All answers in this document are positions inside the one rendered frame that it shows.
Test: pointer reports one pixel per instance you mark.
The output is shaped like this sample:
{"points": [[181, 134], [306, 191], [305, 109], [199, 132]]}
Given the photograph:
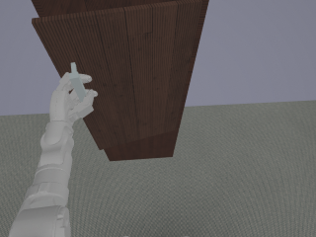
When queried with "cupboard door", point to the cupboard door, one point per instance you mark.
{"points": [[138, 58]]}

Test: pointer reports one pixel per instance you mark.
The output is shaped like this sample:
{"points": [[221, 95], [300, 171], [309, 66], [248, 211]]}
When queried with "robot left forearm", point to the robot left forearm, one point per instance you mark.
{"points": [[50, 185]]}

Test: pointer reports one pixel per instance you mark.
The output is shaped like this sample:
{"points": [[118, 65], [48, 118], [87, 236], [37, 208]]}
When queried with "left robot upper arm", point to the left robot upper arm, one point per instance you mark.
{"points": [[47, 221]]}

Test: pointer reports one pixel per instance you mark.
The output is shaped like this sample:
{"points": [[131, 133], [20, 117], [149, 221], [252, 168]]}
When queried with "left robot hand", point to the left robot hand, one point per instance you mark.
{"points": [[61, 103]]}

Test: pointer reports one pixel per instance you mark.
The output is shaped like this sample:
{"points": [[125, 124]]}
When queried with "handle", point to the handle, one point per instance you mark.
{"points": [[76, 82]]}

